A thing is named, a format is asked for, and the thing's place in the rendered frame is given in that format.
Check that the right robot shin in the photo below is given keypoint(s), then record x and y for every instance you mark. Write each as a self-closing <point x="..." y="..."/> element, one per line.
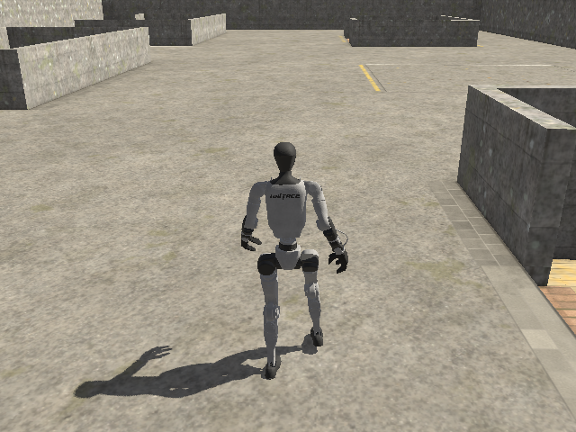
<point x="315" y="310"/>

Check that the robot right forearm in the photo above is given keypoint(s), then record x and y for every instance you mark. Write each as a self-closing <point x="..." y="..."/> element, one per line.
<point x="333" y="238"/>

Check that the left robot upper arm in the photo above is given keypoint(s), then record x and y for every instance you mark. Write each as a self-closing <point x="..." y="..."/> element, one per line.
<point x="253" y="204"/>

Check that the robot right hand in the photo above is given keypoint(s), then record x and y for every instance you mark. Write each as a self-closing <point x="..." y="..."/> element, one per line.
<point x="342" y="259"/>

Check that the robot left forearm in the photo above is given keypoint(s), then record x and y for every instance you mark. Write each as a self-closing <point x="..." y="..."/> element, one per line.
<point x="246" y="234"/>

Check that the robot left hand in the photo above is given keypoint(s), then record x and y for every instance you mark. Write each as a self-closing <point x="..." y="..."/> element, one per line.
<point x="245" y="245"/>

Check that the right robot upper arm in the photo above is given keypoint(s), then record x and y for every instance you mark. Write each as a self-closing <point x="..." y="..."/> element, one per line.
<point x="319" y="204"/>

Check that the robot right thigh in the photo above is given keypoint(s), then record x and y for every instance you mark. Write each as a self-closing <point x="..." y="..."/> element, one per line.
<point x="310" y="265"/>

